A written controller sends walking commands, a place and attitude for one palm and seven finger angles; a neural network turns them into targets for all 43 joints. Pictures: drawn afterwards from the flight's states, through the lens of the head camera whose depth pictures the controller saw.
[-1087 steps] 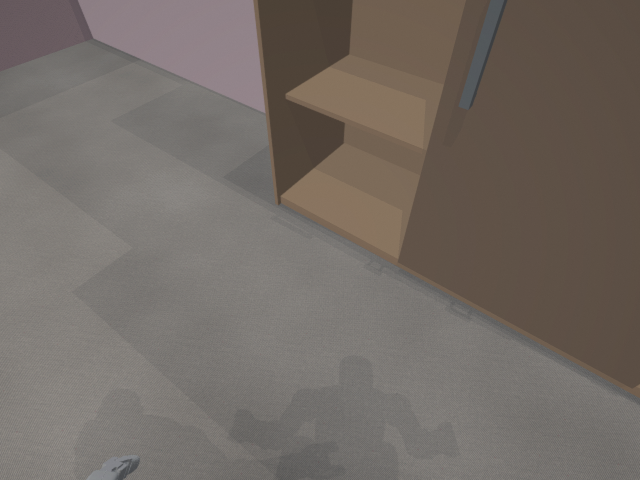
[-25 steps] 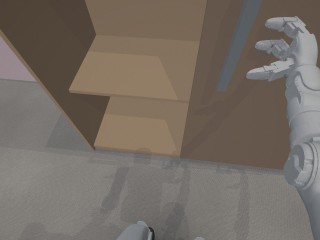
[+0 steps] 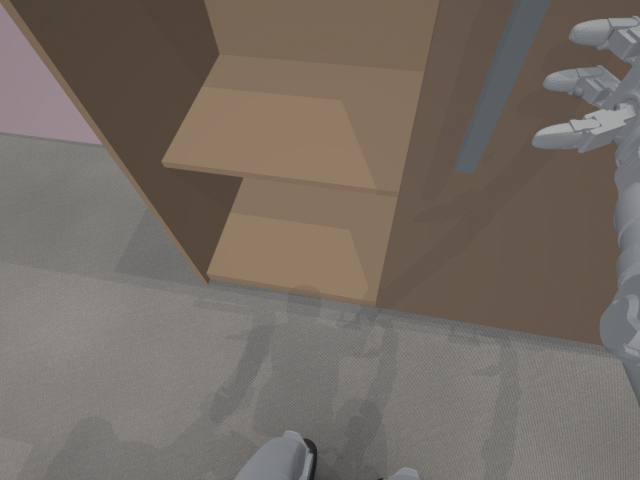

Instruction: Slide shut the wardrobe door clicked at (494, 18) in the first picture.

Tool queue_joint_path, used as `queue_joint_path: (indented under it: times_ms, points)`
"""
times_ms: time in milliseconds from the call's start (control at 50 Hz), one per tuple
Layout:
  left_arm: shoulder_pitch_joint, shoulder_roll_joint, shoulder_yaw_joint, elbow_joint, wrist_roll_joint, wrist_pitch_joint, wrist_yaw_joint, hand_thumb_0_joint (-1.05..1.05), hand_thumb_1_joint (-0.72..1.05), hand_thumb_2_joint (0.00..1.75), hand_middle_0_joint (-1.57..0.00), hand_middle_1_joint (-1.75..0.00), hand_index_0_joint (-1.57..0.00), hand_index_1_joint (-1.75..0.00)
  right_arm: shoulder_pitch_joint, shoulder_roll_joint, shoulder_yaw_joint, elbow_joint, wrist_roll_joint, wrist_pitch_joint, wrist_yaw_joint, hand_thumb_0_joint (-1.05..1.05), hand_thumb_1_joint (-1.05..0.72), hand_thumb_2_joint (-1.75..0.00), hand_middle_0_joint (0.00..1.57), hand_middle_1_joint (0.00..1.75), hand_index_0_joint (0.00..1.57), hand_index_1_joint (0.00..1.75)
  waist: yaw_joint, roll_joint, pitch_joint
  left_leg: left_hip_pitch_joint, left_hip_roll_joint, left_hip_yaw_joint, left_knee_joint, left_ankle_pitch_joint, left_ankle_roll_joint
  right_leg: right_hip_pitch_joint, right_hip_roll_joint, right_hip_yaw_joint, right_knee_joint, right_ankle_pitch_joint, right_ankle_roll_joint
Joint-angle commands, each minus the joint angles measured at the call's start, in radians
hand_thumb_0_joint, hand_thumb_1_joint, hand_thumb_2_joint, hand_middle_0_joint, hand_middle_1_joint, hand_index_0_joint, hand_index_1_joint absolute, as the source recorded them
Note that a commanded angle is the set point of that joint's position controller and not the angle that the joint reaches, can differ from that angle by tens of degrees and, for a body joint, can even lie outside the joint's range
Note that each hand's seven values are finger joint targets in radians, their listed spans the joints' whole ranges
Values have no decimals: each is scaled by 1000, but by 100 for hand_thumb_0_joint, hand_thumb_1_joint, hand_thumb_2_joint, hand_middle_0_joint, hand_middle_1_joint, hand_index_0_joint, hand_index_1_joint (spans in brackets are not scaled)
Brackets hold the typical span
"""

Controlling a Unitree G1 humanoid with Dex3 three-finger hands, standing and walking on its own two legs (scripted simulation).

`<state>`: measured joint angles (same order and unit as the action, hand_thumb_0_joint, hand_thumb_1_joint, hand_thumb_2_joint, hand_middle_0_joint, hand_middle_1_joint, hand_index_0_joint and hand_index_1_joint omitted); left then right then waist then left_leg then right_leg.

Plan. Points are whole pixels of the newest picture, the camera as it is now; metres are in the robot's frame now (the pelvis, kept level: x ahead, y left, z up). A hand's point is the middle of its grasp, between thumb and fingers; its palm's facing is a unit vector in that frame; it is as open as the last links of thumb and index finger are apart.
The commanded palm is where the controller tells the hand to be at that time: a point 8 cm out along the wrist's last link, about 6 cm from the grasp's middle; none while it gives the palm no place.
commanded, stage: move the hooked fingers beside the handle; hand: right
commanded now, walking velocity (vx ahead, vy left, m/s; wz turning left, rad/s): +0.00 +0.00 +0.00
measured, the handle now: (505, 53) +0.58 -0.08 +0.19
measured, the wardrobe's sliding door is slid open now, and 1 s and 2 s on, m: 0.57 0.59 0.60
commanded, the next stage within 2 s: none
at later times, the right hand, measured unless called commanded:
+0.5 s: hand (586, 92) +0.54 -0.16 +0.18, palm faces -0.08 +1.00 -0.01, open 13.0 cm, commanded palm +0.53 -0.23 +0.15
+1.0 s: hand (601, 94) +0.54 -0.18 +0.18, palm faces -0.07 +1.00 -0.02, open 13.2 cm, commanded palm +0.52 -0.24 +0.15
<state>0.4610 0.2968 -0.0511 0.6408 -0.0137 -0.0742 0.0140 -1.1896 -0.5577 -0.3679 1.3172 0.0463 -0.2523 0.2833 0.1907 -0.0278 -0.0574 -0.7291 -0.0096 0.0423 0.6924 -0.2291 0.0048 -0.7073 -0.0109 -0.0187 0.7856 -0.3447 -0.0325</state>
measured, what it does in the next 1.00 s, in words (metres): stands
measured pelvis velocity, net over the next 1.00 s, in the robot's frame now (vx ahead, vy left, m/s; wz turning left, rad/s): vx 0.00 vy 0.00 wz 0.01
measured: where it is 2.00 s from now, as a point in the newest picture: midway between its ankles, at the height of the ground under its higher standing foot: outside the picture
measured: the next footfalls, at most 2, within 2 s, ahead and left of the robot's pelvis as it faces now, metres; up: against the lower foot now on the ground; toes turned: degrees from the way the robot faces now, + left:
none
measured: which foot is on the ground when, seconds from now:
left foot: down 0.00-1.00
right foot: down 0.00-1.00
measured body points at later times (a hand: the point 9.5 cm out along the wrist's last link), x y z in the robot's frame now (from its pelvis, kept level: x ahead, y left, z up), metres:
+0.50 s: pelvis -0.01 +0.00 -0.01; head +0.10 -0.01 +0.43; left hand -0.03 +0.26 -0.11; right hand +0.54 -0.21 +0.18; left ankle +0.06 +0.12 -0.71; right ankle +0.02 -0.10 -0.71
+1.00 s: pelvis +0.00 +0.00 +0.00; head +0.10 +0.00 +0.43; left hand -0.03 +0.27 -0.11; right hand +0.54 -0.23 +0.18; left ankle +0.06 +0.12 -0.71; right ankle +0.02 -0.10 -0.71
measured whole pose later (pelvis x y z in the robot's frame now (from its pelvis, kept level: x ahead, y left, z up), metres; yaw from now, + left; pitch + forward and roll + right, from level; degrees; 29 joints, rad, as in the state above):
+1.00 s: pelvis +0.00 +0.00 +0.00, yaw +1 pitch +16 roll +2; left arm 0.47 0.31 -0.06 0.62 -0.01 -0.05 0.03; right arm -1.19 -0.65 -0.41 1.33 0.03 -0.23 0.33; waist 0.21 -0.03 -0.06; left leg -0.76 -0.02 0.04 0.70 -0.22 0.01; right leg -0.74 -0.02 -0.02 0.81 -0.35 -0.03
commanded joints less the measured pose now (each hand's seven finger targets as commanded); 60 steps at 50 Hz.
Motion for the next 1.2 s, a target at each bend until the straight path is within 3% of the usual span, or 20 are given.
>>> queue_joint_path:
  times_ms: [0, 160, 220, 260, 320, 360, 380, 460, 520, 600, 660, 720, 760, 840, 880, 920, 980, 1040, 1120, 1180]
  points:
    - [161, 180, 60, -59, -3, -18, 18, 0, 90, 90, -20, -30, -20, -30, -408, -279, -41, -113, 4, 13, -74, 0, 50, -30, 30, 120, 30, 120, 27, 30, -280, 181, -14, -39, -110, -120, -4, 69, 9, 49, -148, -94, -9]
    - [157, 186, 54, -71, -3, -9, 24, 0, 90, 90, -20, -30, -20, -30, -433, -360, -66, -99, -21, 18, -76, 0, 50, -30, 30, 120, 30, 120, 26, 15, -275, 184, -9, -46, -106, -139, -4, 32, 9, 45, -140, -109, -9]
    - [154, 187, 52, -75, -3, -9, 23, 0, 90, 90, -20, -30, -20, -30, -418, -328, -47, -76, -21, 23, -74, 0, 50, -30, 30, 120, 30, 120, 33, 22, -256, 159, -10, -42, -105, -153, -3, 31, 8, 50, -140, -131, -10]
    - [156, 191, 52, -79, -1, -7, 26, 0, 90, 90, -20, -30, -20, -30, -430, -385, -80, -95, -21, 20, -75, 0, 50, -30, 30, 120, 30, 120, 24, 16, -292, 185, -8, -48, -103, -142, -4, 27, 9, 45, -131, -110, -11]
    - [151, 191, 49, -83, -5, -5, 28, 0, 90, 90, -20, -30, -20, -30, -432, -365, -54, -75, -27, 29, -70, 0, 50, -30, 30, 120, 30, 120, 37, 26, -258, 164, -7, -46, -106, -171, -6, 7, 8, 44, -133, -144, -10]
    - [156, 193, 50, -83, -3, -5, 30, 0, 90, 90, -20, -30, -20, -30, -465, -389, -62, -100, -34, 21, -71, 0, 50, -30, 30, 120, 30, 120, 35, -6, -287, 162, -7, -46, -96, -158, -4, 23, 7, 50, -130, -134, -10]
    - [161, 190, 50, -82, -2, -5, 28, 0, 90, 90, -20, -30, -20, -30, -445, -365, -50, -79, -37, 24, -70, 0, 50, -30, 30, 120, 30, 120, 34, -8, -282, 153, -8, -40, -93, -155, -3, 28, 8, 53, -133, -133, -9]
    - [161, 194, 49, -87, -1, -3, 29, 0, 90, 90, -20, -30, -20, -30, -442, -393, -70, -97, -29, 22, -67, 0, 50, -30, 30, 120, 30, 120, 27, -2, -307, 172, -8, -46, -95, -157, -4, 24, 6, 48, -126, -127, -9]
    - [163, 198, 48, -82, -4, -2, 30, 0, 90, 90, -20, -30, -20, -30, -448, -391, -61, -68, -34, 29, -62, 0, 50, -30, 30, 120, 30, 120, 39, 31, -267, 160, -9, -45, -100, -181, -5, 1, 5, 52, -128, -151, -10]
    - [169, 197, 50, -84, -2, -1, 31, 0, 90, 90, -20, -30, -20, -30, -432, -405, -73, -82, -34, 26, -57, 0, 50, -30, 30, 120, 30, 120, 31, 8, -298, 164, -9, -45, -96, -168, -4, 16, 4, 51, -124, -138, -10]
    - [171, 193, 50, -80, 0, -3, 28, 0, 90, 90, -20, -30, -20, -30, -442, -375, -54, -100, -26, 21, -51, 0, 50, -30, 30, 120, 30, 120, 33, -24, -302, 154, -10, -42, -95, -149, -3, 40, 1, 52, -127, -123, -8]
    - [173, 199, 52, -81, -2, -3, 29, 0, 90, 90, -20, -30, -20, -30, -422, -398, -76, -99, -20, 25, -46, 0, 50, -30, 30, 120, 30, 120, 29, 22, -305, 175, -11, -47, -102, -161, -5, 24, 1, 47, -125, -128, -10]
    - [173, 196, 51, -81, -3, 0, 31, 0, 90, 90, -20, -30, -20, -30, -423, -417, -83, -106, -20, 21, -40, 0, 50, -30, 30, 120, 30, 120, 23, -1, -319, 194, -12, -51, -101, -141, -4, 28, 0, 44, -123, -101, -10]
    - [168, 191, 51, -84, -5, 0, 30, 0, 90, 90, -20, -30, -20, -30, -405, -379, -60, -116, -14, 19, -30, 0, 50, -30, 30, 120, 30, 120, 21, -26, -288, 175, -14, -43, -101, -134, 2, 47, 1, 48, -129, -96, -9]
    - [169, 194, 53, -79, -5, 1, 31, 0, 90, 90, -20, -30, -20, -30, -398, -386, -65, -109, -12, 23, -28, 0, 50, -30, 30, 120, 30, 120, 26, -8, -290, 177, -13, -47, -107, -138, -4, 43, -3, 44, -129, -102, -9]
    - [171, 195, 54, -83, -6, 2, 32, 0, 90, 90, -20, -30, -20, -30, -383, -424, -92, -124, -10, 21, -24, 0, 50, -30, 30, 120, 30, 120, 11, 2, -313, 215, -12, -54, -108, -132, -4, 32, -1, 39, -125, -88, -8]
    - [170, 191, 55, -78, -7, 5, 33, 0, 90, 90, -20, -30, -20, -30, -378, -393, -70, -129, -6, 21, -13, 0, 50, -30, 30, 120, 30, 120, 16, -9, -300, 205, -14, -45, -106, -103, -3, 52, -2, 42, -129, -63, -6]
    - [167, 189, 58, -89, -6, 8, 32, 0, 90, 90, -20, -30, -20, -30, -338, -418, -107, -161, 7, 14, -6, 0, 50, -30, 30, 120, 30, 120, -8, -19, -344, 245, -17, -49, -100, -51, 3, 80, -1, 38, -122, -5, -9]
    - [154, 181, 62, -94, -7, 14, 26, 0, 90, 90, -20, -30, -20, -30, -278, -356, -83, -196, 28, 9, 11, 0, 50, -30, 30, 120, 30, 120, -19, -26, -355, 272, -19, -43, -102, 7, 2, 114, -2, 28, -131, 41, -4]
    - [145, 180, 62, -98, -9, 25, 29, 0, 90, 90, -20, -30, -20, -30, -255, -371, -99, -224, 37, 3, 14, 0, 50, -30, 30, 120, 30, 120, -29, -22, -353, 297, -20, -42, -100, 41, 3, 124, -1, 25, -136, 66, -4]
